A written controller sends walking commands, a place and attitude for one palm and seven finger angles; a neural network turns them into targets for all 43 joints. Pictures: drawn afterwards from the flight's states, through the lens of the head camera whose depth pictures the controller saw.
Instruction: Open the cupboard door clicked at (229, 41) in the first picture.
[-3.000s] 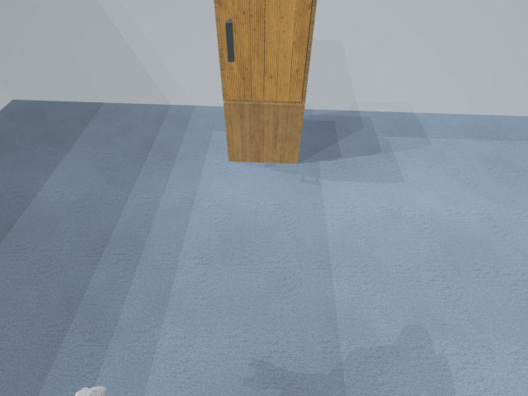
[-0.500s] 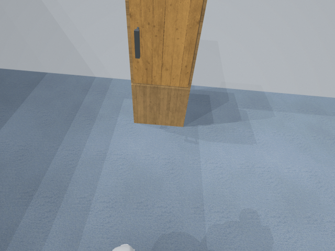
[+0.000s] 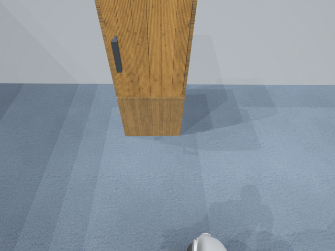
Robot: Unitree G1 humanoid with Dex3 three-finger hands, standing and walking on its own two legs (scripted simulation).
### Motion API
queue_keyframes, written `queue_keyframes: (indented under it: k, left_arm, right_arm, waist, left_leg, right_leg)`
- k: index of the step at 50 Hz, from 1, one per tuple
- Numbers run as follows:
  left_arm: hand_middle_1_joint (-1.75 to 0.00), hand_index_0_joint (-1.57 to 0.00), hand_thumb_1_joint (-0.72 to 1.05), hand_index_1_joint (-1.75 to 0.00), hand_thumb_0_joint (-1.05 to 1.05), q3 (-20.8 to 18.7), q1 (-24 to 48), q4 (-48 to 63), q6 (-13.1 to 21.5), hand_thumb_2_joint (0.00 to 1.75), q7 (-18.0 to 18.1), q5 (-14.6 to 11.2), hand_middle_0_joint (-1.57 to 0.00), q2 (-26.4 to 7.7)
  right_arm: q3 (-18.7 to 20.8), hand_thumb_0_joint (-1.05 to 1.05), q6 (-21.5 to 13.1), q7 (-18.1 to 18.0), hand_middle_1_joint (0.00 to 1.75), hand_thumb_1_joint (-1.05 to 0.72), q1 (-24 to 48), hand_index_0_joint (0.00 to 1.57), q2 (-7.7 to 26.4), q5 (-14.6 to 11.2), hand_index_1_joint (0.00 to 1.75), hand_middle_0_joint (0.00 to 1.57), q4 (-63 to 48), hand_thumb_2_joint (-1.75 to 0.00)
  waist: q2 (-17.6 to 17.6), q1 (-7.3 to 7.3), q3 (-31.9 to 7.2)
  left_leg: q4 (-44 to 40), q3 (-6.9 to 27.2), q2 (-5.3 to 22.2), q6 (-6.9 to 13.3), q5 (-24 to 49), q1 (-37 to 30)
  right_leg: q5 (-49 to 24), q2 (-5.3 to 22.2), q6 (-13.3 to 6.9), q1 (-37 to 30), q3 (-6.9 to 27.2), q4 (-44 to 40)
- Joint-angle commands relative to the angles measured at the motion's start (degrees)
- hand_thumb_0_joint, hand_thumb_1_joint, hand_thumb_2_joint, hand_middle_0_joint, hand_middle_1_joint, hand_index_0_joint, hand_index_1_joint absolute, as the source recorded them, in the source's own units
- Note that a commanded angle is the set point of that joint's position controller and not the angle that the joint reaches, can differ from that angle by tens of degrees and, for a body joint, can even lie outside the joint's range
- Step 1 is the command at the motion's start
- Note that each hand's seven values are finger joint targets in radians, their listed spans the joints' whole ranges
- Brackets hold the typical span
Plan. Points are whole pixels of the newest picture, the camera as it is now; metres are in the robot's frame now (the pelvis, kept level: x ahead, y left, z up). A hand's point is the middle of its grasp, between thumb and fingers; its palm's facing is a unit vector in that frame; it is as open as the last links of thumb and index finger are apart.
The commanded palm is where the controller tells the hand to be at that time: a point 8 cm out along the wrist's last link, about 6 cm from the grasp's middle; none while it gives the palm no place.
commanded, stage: take the last steps up to it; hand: left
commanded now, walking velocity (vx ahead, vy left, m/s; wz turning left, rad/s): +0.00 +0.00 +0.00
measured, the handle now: (117, 54) +0.92 +0.26 -0.06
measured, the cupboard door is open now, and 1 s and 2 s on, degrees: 0 0 0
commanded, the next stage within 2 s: come to a stop and stand still in 0.94 s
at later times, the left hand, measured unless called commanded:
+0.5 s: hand (114, 247) +0.16 +0.15 -0.18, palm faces +0.15 -0.98 -0.15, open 7.3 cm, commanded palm none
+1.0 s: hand (115, 169) +0.39 +0.19 -0.17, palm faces +0.06 -0.97 -0.23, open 7.3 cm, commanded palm none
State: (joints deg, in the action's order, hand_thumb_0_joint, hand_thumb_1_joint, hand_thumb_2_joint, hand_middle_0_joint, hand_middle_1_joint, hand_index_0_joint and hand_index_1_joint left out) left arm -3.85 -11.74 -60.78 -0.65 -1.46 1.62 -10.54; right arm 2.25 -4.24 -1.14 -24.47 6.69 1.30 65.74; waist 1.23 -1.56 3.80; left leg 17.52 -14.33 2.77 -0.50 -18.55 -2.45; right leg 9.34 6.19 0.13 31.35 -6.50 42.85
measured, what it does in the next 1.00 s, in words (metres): walks ahead: right foot, then left foot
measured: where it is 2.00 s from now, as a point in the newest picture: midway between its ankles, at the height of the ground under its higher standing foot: (165, 224)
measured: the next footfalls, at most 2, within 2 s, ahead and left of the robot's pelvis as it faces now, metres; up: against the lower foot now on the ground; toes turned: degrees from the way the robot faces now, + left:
right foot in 0.10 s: +0.20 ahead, -0.13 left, +0.00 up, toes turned -9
left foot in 0.56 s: +0.30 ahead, +0.12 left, +0.00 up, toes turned +14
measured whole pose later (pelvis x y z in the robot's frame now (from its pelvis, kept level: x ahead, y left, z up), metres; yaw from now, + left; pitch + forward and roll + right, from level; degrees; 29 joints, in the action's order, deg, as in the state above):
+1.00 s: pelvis +0.34 +0.00 -0.01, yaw +3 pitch -1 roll +2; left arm -3.1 -11.6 -58.9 1.4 -0.4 1.7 -9.9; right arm 1.9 -2.1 -0.7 -23.4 6.3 1.2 66.0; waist 0.1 -1.7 2.5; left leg 27.1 -10.5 1.9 -0.6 -20.5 4.6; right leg 12.8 4.9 0.0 19.9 -6.7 33.2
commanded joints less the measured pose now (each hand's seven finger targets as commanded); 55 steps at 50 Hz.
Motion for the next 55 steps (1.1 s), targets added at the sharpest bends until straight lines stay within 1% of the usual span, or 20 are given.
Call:
queue_keyframes:
  k: [1,2,3,4,5,8,11,23,27,29,30,33,36,45,48,49,50,51,52,55]
  left_arm:
    - [-0.30,-0.20,0.90,-0.30,0.00,0.3,-0.1,3.5,2.6,0.90,0.2,-0.1,-0.20,-1.3]
    - [-0.30,-0.20,0.90,-0.30,0.00,-0.1,-7.3,1.1,3.2,0.90,0.4,0.1,-0.20,-2.6]
    - [-0.30,-0.20,0.90,-0.30,0.00,-1.0,-14.9,-1.2,4.0,0.90,0.8,0.4,-0.20,-6.3]
    - [-0.30,-0.20,0.90,-0.30,0.00,-2.7,-20.4,-2.4,4.7,0.90,1.6,0.5,-0.20,-12.9]
    - [-0.30,-0.20,0.90,-0.30,0.00,-2.4,-21.7,-2.3,4.3,0.90,1.7,-0.9,-0.20,-15.0]
    - [-0.30,-0.20,0.90,-0.30,0.00,-0.7,-7.4,1.1,4.1,0.90,2.4,-0.8,-0.20,-7.4]
    - [-0.30,-0.20,0.90,-0.30,0.00,0.2,-4.4,1.5,4.8,0.90,2.7,-0.2,-0.20,-4.3]
    - [-0.30,-0.20,0.90,-0.30,0.00,-0.6,-9.7,-0.5,4.6,0.90,1.9,0.1,-0.20,-7.4]
    - [-0.30,-0.20,0.90,-0.30,0.00,-0.4,-9.2,-0.7,3.7,0.90,1.8,-0.3,-0.20,-6.4]
    - [-0.30,-0.20,0.90,-0.30,0.00,0.7,-8.0,2.2,3.9,0.90,1.2,-0.7,-0.20,-1.4]
    - [-0.30,-0.20,0.90,-0.30,0.00,0.7,-4.4,3.5,3.7,0.90,1.6,-0.1,-0.20,-3.2]
    - [-0.30,-0.20,0.90,-0.30,0.00,0.3,-4.0,1.9,3.7,0.90,0.6,0.0,-0.20,-2.0]
    - [-0.30,-0.20,0.90,-0.30,0.00,0.6,-8.6,0.2,2.5,0.90,0.8,0.0,-0.20,-0.1]
    - [-0.30,-0.20,0.90,-0.30,0.00,0.7,-1.4,3.5,1.9,0.90,1.2,-0.2,-0.20,-0.1]
    - [-0.30,-0.20,0.90,-0.30,0.00,0.3,-7.3,1.6,2.6,0.90,1.3,0.1,-0.20,-1.1]
    - [-0.30,-0.20,0.90,-0.30,0.00,-0.1,-11.9,0.1,3.3,0.90,1.6,0.2,-0.20,-3.9]
    - [-0.30,-0.20,0.90,-0.30,0.00,-1.0,-15.9,-0.8,3.9,0.90,2.2,0.3,-0.20,-9.2]
    - [-0.30,-0.20,0.90,-0.30,0.00,-1.2,-19.5,-0.8,3.6,0.90,2.4,-0.5,-0.20,-11.7]
    - [-0.30,-0.20,0.90,-0.30,0.00,-1.2,-15.9,-0.4,3.9,0.90,2.7,-0.7,-0.20,-10.7]
    - [-0.30,-0.20,0.90,-0.30,0.00,0.5,-4.6,2.4,3.8,0.90,3.6,-0.6,-0.20,-4.3]
  right_arm:
    - [1.5,0.00,0.0,-0.6,0.30,-0.90,-2.8,0.20,8.9,0.2,0.30,0.20,-0.4,-0.90]
    - [1.5,0.00,0.0,-0.5,0.30,-0.90,-1.8,0.20,9.4,-0.1,0.30,0.20,-0.3,-0.90]
    - [1.4,0.00,-0.1,0.0,0.30,-0.90,-1.8,0.20,8.7,-0.7,0.30,0.20,-0.3,-0.90]
    - [0.9,0.00,-0.4,0.3,0.30,-0.90,-5.4,0.20,4.8,-1.3,0.30,0.20,-1.5,-0.90]
    - [0.8,0.00,0.3,0.0,0.30,-0.90,-4.0,0.20,5.3,-1.5,0.30,0.20,-3.0,-0.90]
    - [1.2,0.00,1.7,0.3,0.30,-0.90,2.2,0.20,4.2,-0.3,0.30,0.20,-2.9,-0.90]
    - [1.0,0.00,3.0,0.9,0.30,-0.90,-2.1,0.20,2.0,0.2,0.30,0.20,-1.4,-0.90]
    - [1.1,0.00,2.3,2.9,0.30,-0.90,13.0,0.20,4.3,0.0,0.30,0.20,-9.3,-0.90]
    - [1.3,0.00,1.4,2.2,0.30,-0.90,4.4,0.20,7.0,0.1,0.30,0.20,-7.0,-0.90]
    - [3.2,0.00,1.2,1.0,0.30,-0.90,-6.9,0.20,16.2,0.8,0.30,0.20,-4.7,-0.90]
    - [2.9,0.00,1.3,0.3,0.30,-0.90,-7.5,0.20,15.9,0.5,0.30,0.20,-4.1,-0.90]
    - [1.0,0.00,0.4,-0.2,0.30,-0.90,1.9,0.20,9.6,0.1,0.30,0.20,-6.4,-0.90]
    - [0.8,0.00,-0.4,-0.4,0.30,-0.90,3.8,0.20,8.0,-0.2,0.30,0.20,-6.2,-0.90]
    - [1.4,0.00,0.9,-0.1,0.30,-0.90,1.3,0.20,8.4,0.1,0.30,0.20,-2.8,-0.90]
    - [1.2,0.00,1.5,-0.1,0.30,-0.90,2.3,0.20,7.8,0.0,0.30,0.20,-2.4,-0.90]
    - [0.9,0.00,1.2,0.1,0.30,-0.90,1.7,0.20,6.1,-0.4,0.30,0.20,-2.3,-0.90]
    - [0.5,0.00,1.2,0.7,0.30,-0.90,0.2,0.20,2.9,-0.7,0.30,0.20,-3.3,-0.90]
    - [0.4,0.00,1.7,0.6,0.30,-0.90,1.8,0.20,4.3,-0.6,0.30,0.20,-5.0,-0.90]
    - [0.7,0.00,2.0,0.5,0.30,-0.90,3.5,0.20,4.5,-0.5,0.30,0.20,-5.0,-0.90]
    - [0.2,0.00,3.3,0.1,0.30,-0.90,2.4,0.20,2.6,-0.7,0.30,0.20,-2.6,-0.90]
  waist:
    - [-7.4,2.04,1.7]
    - [-6.3,5.43,-2.2]
    - [-2.1,8.56,-7.4]
    - [13.1,9.04,-15.0]
    - [10.9,8.10,-15.0]
    - [3.9,3.96,-2.0]
    - [3.6,0.00,-2.2]
    - [4.3,3.40,3.2]
    - [-2.3,-1.11,0.5]
    - [-22.2,-4.67,-3.7]
    - [-19.3,-5.36,-3.3]
    - [-6.9,-0.92,0.4]
    - [-6.2,1.84,-2.0]
    - [-7.8,1.07,2.8]
    - [-4.2,4.12,0.7]
    - [1.4,5.87,-2.2]
    - [14.3,6.43,-3.6]
    - [12.9,7.30,-5.5]
    - [14.6,6.23,-5.5]
    - [1.7,1.08,-2.5]
  left_leg:
    - [4.4,4.9,14.8,6.4,36.6,4.2]
    - [12.5,3.2,12.7,5.0,38.8,5.0]
    - [24.4,2.5,10.3,3.1,31.5,12.5]
    - [43.3,0.9,2.7,0.7,1.0,27.0]
    - [56.6,8.0,-0.3,0.9,-15.8,32.0]
    - [58.9,14.5,6.5,0.9,-3.1,34.3]
    - [50.7,12.8,6.7,-0.2,2.0,30.2]
    - [21.2,7.8,4.1,-0.2,3.4,27.1]
    - [9.2,5.8,1.8,0.7,4.1,7.8]
    - [-4.1,33.8,21.0,10.1,0.3,-3.8]
    - [-5.4,35.9,22.2,12.1,-2.2,-1.3]
    - [-6.8,24.9,17.1,10.0,3.1,7.8]
    - [-6.8,16.4,13.8,9.4,14.1,10.2]
    - [-4.7,14.5,13.9,10.5,12.0,12.5]
    - [4.5,11.2,10.2,6.9,7.0,16.3]
    - [14.0,8.2,6.5,4.7,4.2,20.2]
    - [28.0,3.6,0.0,1.9,-8.7,31.7]
    - [39.7,7.5,-0.8,1.6,-18.4,34.3]
    - [45.1,12.0,0.9,1.7,-14.4,35.3]
    - [41.1,14.2,3.5,-0.5,-4.7,28.1]
  right_leg:
    - [0.6,-3.3,-2.6,-9.9,-2.0,-8.3]
    - [-2.7,-5.2,-3.0,-18.6,-3.9,-11.7]
    - [-7.0,-1.9,-4.0,-31.9,0.2,-12.9]
    - [-16.2,14.8,-9.8,-45.1,22.0,-16.1]
    - [-21.5,21.7,-14.1,-42.8,30.7,-22.8]
    - [2.2,16.8,-10.5,-20.4,21.3,-29.2]
    - [1.7,12.0,-7.7,-14.2,10.0,-31.3]
    - [8.9,12.7,-8.6,-18.7,7.7,-32.6]
    - [7.6,7.2,-5.2,-12.5,1.5,-19.3]
    - [23.4,-3.9,-0.5,3.2,-5.6,10.9]
    - [24.7,-2.5,-1.5,6.1,0.7,21.1]
    - [12.1,1.7,-1.2,5.4,4.4,24.1]
    - [8.2,1.7,0.2,-0.2,3.1,18.4]
    - [7.0,-0.2,0.2,-7.2,0.5,-2.8]
    - [1.2,-2.8,-0.3,-20.1,-1.5,-13.0]
    - [-0.3,0.8,-1.6,-28.3,3.8,-16.8]
    - [-2.3,13.4,-6.5,-35.7,20.5,-22.9]
    - [-1.4,19.6,-11.5,-34.6,28.6,-28.7]
    - [-1.1,18.6,-12.1,-30.9,29.0,-30.3]
    - [-23.0,13.5,-9.8,-20.1,13.4,-27.2]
